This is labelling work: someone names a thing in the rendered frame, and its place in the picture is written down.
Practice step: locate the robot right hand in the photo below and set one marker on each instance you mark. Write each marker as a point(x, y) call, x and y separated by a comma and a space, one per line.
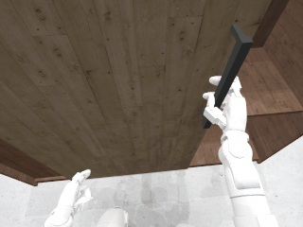
point(234, 107)

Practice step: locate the robot left thigh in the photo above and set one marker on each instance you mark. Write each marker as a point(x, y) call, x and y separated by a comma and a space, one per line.
point(115, 217)

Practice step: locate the wardrobe door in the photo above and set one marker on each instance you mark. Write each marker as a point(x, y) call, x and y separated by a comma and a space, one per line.
point(14, 158)
point(114, 86)

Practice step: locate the robot left hand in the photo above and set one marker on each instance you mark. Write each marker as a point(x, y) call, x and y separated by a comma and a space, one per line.
point(72, 193)

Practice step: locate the robot right forearm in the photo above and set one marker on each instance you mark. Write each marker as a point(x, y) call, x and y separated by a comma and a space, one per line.
point(243, 184)

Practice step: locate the handle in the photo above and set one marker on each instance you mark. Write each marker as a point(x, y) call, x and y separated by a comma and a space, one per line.
point(232, 68)

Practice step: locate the robot left forearm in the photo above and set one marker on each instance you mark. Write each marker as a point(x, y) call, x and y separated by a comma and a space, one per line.
point(61, 216)

